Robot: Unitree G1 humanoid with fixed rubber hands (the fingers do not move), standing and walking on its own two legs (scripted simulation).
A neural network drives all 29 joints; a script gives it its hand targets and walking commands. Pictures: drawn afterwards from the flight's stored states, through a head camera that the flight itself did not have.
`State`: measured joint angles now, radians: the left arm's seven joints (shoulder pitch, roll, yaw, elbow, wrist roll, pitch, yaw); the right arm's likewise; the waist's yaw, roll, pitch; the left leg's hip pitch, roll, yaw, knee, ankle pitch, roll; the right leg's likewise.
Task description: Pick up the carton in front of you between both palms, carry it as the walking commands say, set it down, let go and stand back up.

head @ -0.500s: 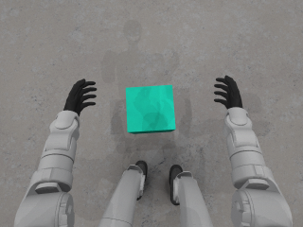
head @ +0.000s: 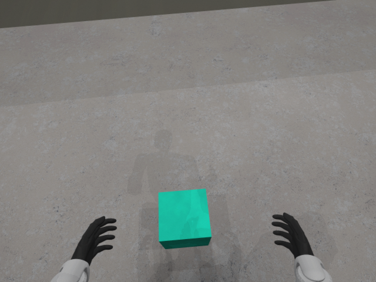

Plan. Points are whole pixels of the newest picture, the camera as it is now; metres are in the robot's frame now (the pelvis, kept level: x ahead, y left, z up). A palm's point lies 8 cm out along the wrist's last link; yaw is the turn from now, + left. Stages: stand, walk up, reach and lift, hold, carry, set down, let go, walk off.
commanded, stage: let go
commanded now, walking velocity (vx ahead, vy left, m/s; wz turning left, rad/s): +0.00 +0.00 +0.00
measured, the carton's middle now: (184, 220) +0.38 +0.06 -0.64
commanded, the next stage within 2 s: stand in 0.56 s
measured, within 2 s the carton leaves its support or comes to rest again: neither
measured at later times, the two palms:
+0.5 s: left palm (86, 263) +0.15 +0.22 -0.06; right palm out of the picture +0.15 -0.24 -0.07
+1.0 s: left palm (60, 265) +0.15 +0.29 -0.09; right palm out of the picture +0.14 -0.29 -0.07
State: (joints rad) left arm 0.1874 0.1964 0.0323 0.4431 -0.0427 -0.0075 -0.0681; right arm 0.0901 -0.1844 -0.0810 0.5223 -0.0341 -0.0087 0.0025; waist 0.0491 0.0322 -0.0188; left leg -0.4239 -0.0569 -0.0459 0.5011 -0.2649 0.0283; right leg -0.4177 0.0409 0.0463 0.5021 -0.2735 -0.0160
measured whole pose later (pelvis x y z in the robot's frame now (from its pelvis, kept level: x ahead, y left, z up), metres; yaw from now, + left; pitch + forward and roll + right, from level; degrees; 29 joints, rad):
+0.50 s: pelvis -0.01 -0.02 +0.00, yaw +1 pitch -6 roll +0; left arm 0.20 0.22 0.03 0.39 0.03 0.22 -0.05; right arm 0.22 -0.21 -0.03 0.44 0.00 0.13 0.04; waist -0.01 0.00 0.11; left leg -0.10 -0.04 -0.07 0.49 -0.29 0.01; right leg -0.09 0.05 0.02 0.48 -0.30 -0.04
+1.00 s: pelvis +0.01 +0.00 +0.00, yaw -1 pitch +0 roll +0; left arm 0.17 0.35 0.04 0.74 0.03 0.01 0.02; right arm 0.17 -0.34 -0.04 0.78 -0.03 0.00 -0.03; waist 0.00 -0.03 0.00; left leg -0.17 -0.05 -0.04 0.48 -0.30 0.04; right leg -0.16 0.04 0.06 0.47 -0.30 -0.01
